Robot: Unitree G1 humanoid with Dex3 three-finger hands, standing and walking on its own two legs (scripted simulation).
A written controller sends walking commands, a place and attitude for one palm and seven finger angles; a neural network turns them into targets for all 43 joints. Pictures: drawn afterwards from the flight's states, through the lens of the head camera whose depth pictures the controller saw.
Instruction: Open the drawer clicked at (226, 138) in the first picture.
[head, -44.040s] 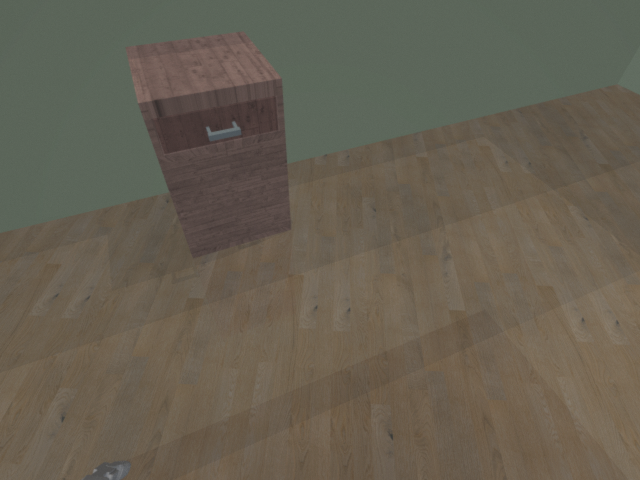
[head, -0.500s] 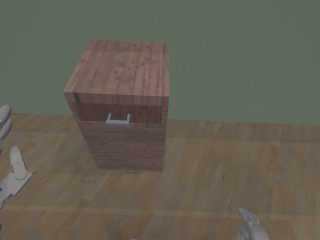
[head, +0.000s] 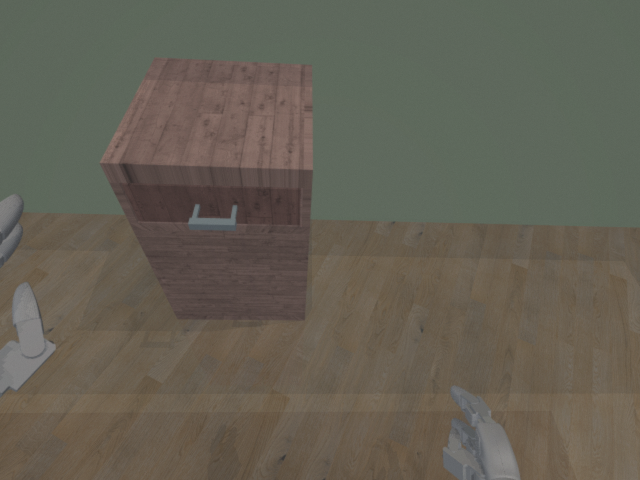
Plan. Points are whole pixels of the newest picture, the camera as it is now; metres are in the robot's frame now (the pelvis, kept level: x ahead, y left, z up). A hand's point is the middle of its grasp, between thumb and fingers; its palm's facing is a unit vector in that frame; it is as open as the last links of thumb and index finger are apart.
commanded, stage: step back with the hand held close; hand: left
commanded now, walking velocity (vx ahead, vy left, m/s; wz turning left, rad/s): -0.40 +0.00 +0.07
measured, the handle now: (214, 216) +0.65 +0.28 -0.19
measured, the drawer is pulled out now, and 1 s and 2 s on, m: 0.00 0.00 0.00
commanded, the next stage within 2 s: stop stepping back and stand still in 0.10 s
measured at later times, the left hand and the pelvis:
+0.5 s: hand out of the picture +0.08 +0.20 +0.17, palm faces +0.35 -0.80 -0.50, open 7.4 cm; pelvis -0.09 -0.04 +0.00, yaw +2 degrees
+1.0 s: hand out of the picture +0.07 +0.21 +0.17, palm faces +0.42 -0.79 -0.44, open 7.4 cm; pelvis -0.10 -0.04 +0.00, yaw +3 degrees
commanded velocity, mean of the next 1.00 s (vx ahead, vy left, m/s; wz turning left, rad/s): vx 0.01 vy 0.02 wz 0.02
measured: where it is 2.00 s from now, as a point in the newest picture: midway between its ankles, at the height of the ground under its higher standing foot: outside the picture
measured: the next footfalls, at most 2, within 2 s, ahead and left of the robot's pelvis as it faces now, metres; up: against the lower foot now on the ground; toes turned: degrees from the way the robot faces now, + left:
right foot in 0.04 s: -0.02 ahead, -0.11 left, +0.00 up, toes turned +1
left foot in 0.40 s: -0.09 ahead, +0.07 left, +0.00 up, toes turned +4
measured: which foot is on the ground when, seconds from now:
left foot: down 0.00-0.10, up 0.12-0.38, down 0.40-1.00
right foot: up 0.00-0.02, down 0.04-1.00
